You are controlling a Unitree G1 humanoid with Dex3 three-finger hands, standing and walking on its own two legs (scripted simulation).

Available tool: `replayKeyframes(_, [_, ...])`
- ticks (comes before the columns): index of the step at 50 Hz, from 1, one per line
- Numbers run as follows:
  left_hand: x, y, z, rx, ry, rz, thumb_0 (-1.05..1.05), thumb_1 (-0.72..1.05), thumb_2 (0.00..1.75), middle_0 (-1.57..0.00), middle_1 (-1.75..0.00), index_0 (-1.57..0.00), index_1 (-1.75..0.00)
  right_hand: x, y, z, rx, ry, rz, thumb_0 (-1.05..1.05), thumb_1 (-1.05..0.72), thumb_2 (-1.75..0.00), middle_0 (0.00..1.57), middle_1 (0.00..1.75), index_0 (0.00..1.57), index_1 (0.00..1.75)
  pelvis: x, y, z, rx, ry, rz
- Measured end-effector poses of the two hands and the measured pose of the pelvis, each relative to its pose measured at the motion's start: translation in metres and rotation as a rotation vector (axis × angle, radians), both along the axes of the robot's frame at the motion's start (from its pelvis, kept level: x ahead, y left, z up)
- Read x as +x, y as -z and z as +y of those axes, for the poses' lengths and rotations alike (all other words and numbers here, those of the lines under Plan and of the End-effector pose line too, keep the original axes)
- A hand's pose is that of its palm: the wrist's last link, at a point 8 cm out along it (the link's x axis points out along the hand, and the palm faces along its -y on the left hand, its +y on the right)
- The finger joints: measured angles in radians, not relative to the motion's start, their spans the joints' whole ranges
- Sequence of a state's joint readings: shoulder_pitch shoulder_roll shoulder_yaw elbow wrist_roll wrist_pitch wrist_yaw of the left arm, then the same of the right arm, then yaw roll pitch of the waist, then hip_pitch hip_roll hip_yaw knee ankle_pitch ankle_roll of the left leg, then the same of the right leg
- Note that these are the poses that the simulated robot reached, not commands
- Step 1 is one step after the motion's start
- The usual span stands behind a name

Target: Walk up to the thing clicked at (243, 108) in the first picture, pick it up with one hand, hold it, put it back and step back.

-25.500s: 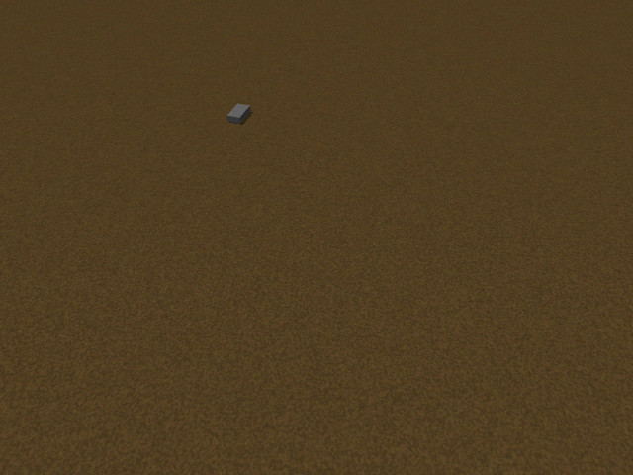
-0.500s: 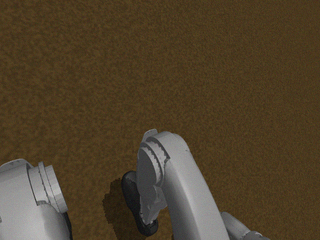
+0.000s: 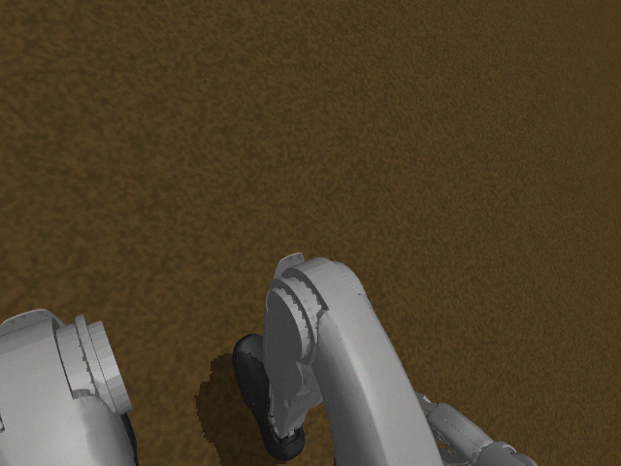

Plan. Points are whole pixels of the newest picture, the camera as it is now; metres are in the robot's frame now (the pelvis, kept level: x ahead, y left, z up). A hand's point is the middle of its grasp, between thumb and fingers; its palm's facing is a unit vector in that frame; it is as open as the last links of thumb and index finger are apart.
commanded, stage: close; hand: left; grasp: from above
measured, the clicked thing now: out of the picture +0.40 +0.37 -0.28
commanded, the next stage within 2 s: settle in 0.64 s
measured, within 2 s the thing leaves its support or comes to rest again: leaves its support in 1.00 s
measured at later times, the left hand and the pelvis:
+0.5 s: hand out of the picture +0.38 +0.35 -0.25, palm faces -0.39 -0.17 -0.90, open 11.1 cm; pelvis +0.00 +0.00 +0.00, yaw +0 degrees
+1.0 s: hand out of the picture +0.39 +0.36 -0.25, palm faces -0.40 -0.22 -0.89, open 11.1 cm; pelvis +0.00 +0.00 +0.00, yaw +0 degrees
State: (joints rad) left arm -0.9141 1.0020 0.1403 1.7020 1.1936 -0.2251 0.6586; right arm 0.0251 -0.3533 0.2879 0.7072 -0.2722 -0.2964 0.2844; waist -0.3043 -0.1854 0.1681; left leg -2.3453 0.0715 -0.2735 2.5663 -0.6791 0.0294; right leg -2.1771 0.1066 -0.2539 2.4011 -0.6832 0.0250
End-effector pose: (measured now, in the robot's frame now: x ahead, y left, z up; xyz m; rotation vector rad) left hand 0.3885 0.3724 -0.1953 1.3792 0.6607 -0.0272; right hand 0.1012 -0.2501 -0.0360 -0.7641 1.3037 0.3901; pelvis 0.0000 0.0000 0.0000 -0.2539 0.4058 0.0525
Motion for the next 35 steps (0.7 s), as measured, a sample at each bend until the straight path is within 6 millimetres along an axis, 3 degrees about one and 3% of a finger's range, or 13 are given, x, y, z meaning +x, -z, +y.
replayKeyframes(8, [0.002, 0.001, 0.002, -0.018, 0.058, 0.034, -0.01, -0.02, 0.51, -0.45, -0.66, -0.50, -0.62, -0.004, 0.007, 0.006, 0.014, -0.002, 0.048, 0.01, -0.89, -0.89, 0.20, 0.30, 0.20, 0.30, 0.003, 0.000, -0.001, -0.001, -0.005, -0.002])
replayKeyframes(18, [-0.004, 0.001, -0.012, -0.012, 0.129, 0.004, 0.00, -0.03, 0.50, -0.48, -0.63, -0.54, -0.58, 0.001, 0.017, 0.016, 0.049, -0.028, 0.036, 0.01, -0.88, -0.89, 0.20, 0.30, 0.20, 0.30, 0.000, -0.001, -0.001, -0.002, 0.003, -0.010])
replayKeyframes(35, [0.002, 0.001, -0.008, 0.000, 0.064, -0.021, 0.00, -0.09, 0.46, -0.56, -0.57, -0.62, -0.53, 0.004, -0.002, 0.000, -0.003, -0.018, 0.006, 0.01, -0.88, -0.89, 0.20, 0.30, 0.20, 0.30, 0.001, -0.001, 0.000, -0.004, 0.001, 0.004])
